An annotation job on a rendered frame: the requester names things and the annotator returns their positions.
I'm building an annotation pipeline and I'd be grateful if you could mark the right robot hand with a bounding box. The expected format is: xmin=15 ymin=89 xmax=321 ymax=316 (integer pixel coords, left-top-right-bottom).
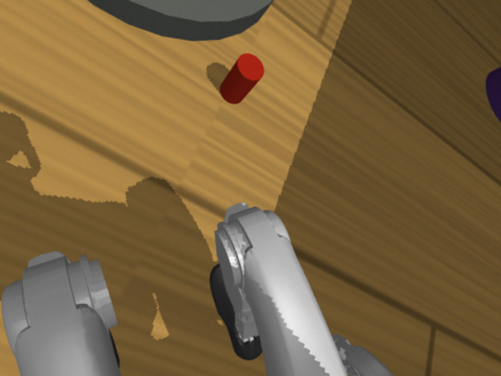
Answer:
xmin=332 ymin=333 xmax=394 ymax=376

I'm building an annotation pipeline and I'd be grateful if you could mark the right robot foot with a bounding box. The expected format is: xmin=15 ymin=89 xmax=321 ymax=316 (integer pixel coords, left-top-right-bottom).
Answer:
xmin=210 ymin=264 xmax=262 ymax=360

